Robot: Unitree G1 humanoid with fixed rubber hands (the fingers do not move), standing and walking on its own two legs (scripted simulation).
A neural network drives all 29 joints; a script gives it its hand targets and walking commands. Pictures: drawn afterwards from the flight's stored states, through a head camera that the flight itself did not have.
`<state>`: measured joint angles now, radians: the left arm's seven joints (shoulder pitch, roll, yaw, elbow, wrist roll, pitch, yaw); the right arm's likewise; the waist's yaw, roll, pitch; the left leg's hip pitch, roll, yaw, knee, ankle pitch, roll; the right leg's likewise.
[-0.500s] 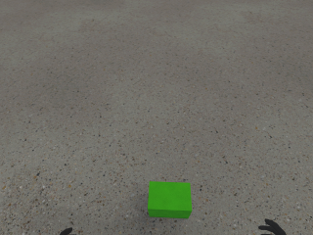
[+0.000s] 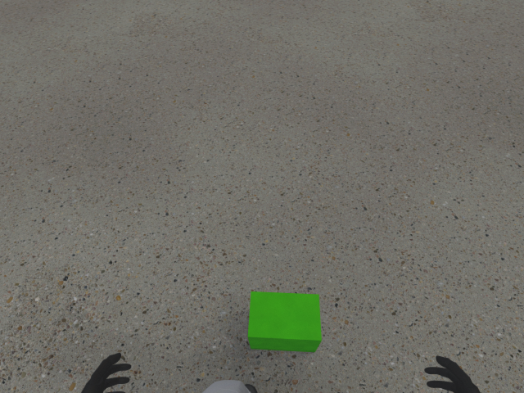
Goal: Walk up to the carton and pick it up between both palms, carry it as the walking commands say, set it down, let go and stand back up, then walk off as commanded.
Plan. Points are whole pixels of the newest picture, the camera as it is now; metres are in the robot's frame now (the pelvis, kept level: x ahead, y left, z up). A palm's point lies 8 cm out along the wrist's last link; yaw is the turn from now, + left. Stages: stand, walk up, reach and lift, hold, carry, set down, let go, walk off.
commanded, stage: reach and lift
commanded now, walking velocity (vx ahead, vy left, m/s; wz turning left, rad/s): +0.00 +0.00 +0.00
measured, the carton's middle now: (283, 322) +0.39 -0.01 -0.68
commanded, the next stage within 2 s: none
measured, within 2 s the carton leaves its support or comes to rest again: neither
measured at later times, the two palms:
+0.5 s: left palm (155, 335) +0.22 +0.25 -0.16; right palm (415, 334) +0.24 -0.24 -0.17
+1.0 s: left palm (188, 286) +0.33 +0.22 -0.21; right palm (388, 285) +0.35 -0.23 -0.21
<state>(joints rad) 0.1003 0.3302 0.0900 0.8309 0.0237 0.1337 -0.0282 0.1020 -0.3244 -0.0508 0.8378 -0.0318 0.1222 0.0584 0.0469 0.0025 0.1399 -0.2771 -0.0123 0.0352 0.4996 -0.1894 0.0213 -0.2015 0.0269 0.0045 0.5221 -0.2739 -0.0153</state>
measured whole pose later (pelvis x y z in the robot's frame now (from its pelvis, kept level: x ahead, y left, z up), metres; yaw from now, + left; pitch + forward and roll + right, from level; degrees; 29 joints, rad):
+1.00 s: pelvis -0.07 -0.03 -0.12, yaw +0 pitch +28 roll +0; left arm -0.74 0.28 0.26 0.79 -0.04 0.19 -0.06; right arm -0.74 -0.25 -0.17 0.74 0.10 0.22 -0.01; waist 0.02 -0.02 0.06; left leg -1.36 0.02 -0.01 1.13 -0.26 -0.01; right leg -1.30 0.05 -0.05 1.21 -0.40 -0.06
